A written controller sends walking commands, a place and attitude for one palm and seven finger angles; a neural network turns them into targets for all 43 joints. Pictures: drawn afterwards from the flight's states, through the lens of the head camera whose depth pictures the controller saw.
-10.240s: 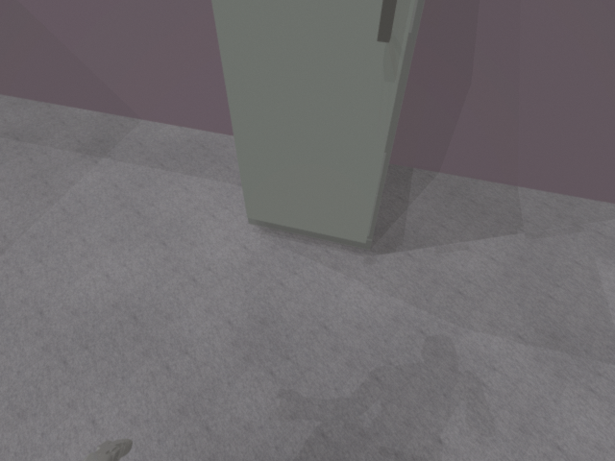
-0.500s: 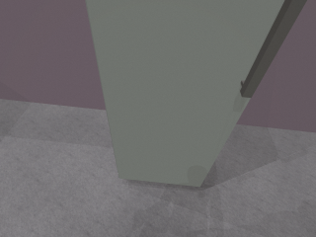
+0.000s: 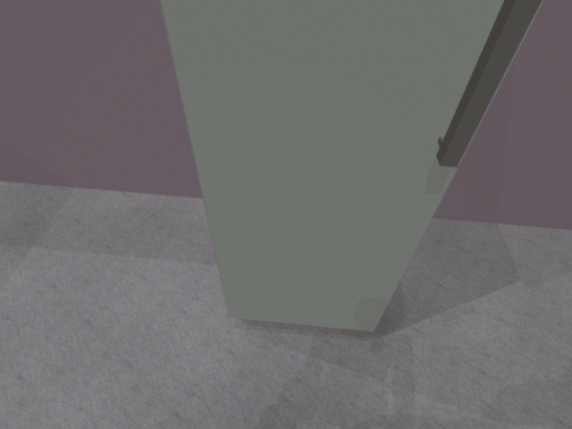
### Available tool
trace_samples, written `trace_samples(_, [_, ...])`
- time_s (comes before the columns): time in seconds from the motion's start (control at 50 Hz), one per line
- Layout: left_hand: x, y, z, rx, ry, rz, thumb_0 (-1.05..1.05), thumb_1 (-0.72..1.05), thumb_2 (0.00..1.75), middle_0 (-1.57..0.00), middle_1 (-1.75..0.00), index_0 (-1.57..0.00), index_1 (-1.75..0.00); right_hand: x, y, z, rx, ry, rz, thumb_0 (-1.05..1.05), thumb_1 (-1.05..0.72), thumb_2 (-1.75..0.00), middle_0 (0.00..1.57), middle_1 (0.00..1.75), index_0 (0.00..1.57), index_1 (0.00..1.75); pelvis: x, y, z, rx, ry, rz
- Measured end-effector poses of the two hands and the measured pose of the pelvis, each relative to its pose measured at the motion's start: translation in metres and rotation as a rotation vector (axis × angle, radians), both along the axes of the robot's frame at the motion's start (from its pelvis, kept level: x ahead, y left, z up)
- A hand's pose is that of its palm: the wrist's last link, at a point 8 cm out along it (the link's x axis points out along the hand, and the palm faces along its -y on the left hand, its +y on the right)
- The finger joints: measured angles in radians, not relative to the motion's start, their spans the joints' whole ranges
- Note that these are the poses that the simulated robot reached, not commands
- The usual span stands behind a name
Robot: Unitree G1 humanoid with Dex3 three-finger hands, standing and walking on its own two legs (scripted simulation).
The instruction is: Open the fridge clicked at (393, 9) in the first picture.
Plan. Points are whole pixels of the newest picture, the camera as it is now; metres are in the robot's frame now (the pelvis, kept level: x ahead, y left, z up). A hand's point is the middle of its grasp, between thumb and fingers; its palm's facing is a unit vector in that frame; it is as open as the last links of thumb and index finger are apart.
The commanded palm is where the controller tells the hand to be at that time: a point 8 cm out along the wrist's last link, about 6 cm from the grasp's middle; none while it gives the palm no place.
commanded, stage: come to a stop and stand still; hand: right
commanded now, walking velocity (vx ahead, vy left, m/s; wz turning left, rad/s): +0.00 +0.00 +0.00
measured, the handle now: (480, 72) +0.54 -0.24 +0.26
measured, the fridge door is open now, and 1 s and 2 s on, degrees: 0 0 0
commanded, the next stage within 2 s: look again from close up in 0.58 s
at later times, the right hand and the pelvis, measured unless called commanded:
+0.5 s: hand out of the picture -0.01 -0.22 -0.18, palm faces +0.05 +0.98 -0.20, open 7.3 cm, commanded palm none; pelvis -0.01 -0.04 -0.01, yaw -1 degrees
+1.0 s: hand out of the picture -0.02 -0.21 -0.18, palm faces +0.04 +0.99 -0.16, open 7.3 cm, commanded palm none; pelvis -0.01 -0.04 +0.00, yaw +0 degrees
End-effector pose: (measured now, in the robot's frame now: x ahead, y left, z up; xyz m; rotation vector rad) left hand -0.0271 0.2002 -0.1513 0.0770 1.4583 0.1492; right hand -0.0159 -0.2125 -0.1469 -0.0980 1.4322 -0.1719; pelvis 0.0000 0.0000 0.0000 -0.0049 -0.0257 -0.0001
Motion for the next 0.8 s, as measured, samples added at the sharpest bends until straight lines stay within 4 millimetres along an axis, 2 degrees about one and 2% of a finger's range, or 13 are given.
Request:
trace_samples(0.14, [0.013,0.000,-0.003,0.020,-0.072,-0.014,0.01,0.92,0.90,-0.20,-0.30,-0.20,-0.30,-0.007,-0.004,-0.004,-0.003,-0.027,0.027,0.00,-0.91,-0.90,0.20,0.30,0.20,0.30,-0.006,-0.011,-0.005,0.015,-0.006,-0.002])
trace_samples(0.28, [0.027,-0.005,0.003,0.057,-0.158,-0.039,0.01,0.92,0.90,-0.20,-0.30,-0.20,-0.30,0.001,-0.027,-0.008,-0.008,-0.087,0.029,0.00,-0.91,-0.90,0.20,0.30,0.21,0.30,-0.010,-0.027,-0.008,0.011,-0.019,-0.010])
trace_samples(0.5, [0.031,-0.015,0.010,0.069,-0.176,-0.069,0.01,0.92,0.90,-0.20,-0.30,-0.20,-0.30,0.000,-0.060,-0.003,-0.041,-0.112,0.032,0.00,-0.91,-0.90,0.19,0.30,0.20,0.30,-0.015,-0.042,-0.005,0.009,-0.010,-0.014])
trace_samples(0.62, [0.030,-0.018,0.010,0.066,-0.160,-0.075,0.01,0.91,0.90,-0.20,-0.30,-0.20,-0.30,-0.009,-0.063,-0.003,-0.038,-0.078,0.031,0.00,-0.91,-0.90,0.19,0.30,0.20,0.30,-0.015,-0.045,-0.004,0.008,-0.006,-0.014])
trace_samples(0.8, [0.030,-0.019,0.010,0.066,-0.138,-0.071,0.01,0.91,0.90,-0.20,-0.30,-0.20,-0.30,-0.014,-0.055,-0.005,-0.012,-0.048,0.029,0.00,-0.91,-0.90,0.19,0.30,0.20,0.30,-0.012,-0.045,-0.003,0.009,-0.009,-0.010])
